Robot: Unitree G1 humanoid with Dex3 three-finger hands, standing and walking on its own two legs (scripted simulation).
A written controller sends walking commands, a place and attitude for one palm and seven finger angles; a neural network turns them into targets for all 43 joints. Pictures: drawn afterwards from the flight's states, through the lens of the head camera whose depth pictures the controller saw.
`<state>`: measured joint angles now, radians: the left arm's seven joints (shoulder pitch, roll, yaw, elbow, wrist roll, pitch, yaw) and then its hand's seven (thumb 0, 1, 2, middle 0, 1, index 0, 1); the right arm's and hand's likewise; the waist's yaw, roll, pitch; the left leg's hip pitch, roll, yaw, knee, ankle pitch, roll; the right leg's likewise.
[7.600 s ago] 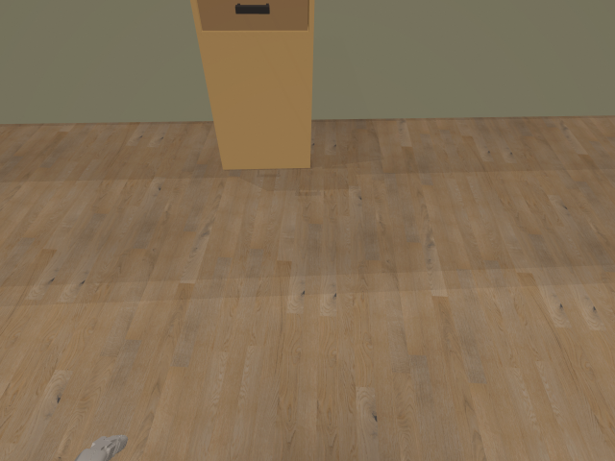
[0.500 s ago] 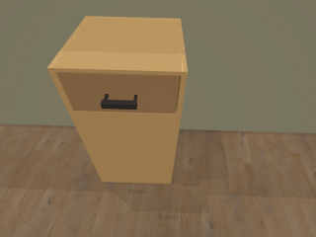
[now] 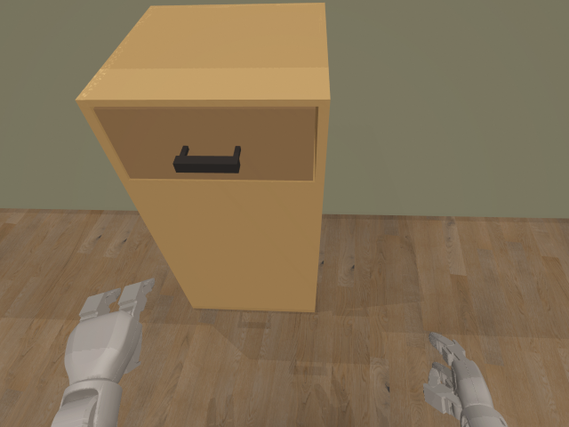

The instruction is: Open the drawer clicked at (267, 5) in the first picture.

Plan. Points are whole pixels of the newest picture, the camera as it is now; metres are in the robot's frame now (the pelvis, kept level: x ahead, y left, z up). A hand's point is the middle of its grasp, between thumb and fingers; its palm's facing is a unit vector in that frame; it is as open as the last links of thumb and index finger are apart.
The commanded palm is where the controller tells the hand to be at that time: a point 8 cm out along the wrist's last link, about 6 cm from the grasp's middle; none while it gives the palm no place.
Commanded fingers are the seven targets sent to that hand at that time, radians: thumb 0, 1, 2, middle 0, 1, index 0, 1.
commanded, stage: raise the hand with hooked fingers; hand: left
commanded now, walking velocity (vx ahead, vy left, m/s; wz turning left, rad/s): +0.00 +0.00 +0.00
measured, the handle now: (209, 157) +0.57 +0.21 +0.03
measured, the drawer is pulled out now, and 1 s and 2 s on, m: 0.00 0.00 0.00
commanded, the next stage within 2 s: move the hooked fingers above the handle in 1.54 s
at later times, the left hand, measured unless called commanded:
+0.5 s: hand (119, 312) +0.25 +0.25 +0.04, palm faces -0.02 -0.11 -0.99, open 11.2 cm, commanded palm +0.22 +0.25 +0.10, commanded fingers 0.00 -0.13 0.46 -0.27 -0.96 -0.27 -0.96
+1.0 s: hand (94, 240) +0.30 +0.27 +0.13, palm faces +0.09 -0.06 -0.99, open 13.6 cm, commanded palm +0.27 +0.28 +0.18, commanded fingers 0.00 -0.50 0.30 -0.30 -1.20 -0.30 -1.20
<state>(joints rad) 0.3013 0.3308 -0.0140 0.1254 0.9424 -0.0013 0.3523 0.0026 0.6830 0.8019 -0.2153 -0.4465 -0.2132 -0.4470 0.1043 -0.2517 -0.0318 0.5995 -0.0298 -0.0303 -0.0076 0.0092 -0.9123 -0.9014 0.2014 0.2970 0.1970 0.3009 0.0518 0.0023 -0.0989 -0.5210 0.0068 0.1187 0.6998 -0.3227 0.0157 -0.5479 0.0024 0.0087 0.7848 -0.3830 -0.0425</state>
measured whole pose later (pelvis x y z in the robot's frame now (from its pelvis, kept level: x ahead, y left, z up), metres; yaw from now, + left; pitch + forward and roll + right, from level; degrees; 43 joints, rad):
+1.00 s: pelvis +0.02 +0.02 +0.02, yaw +3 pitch +1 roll +0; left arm -0.03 0.49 -0.07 -0.04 0.92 0.08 0.05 0.00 -0.44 0.32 -0.32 -1.17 -0.32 -1.17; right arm 0.08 -0.23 0.01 0.60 0.00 0.15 -0.02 0.01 -0.91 -0.90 0.20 0.30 0.20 0.30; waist 0.07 0.09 -0.03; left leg -0.26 -0.03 0.06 0.51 -0.27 0.04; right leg -0.23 -0.02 -0.05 0.53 -0.31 -0.01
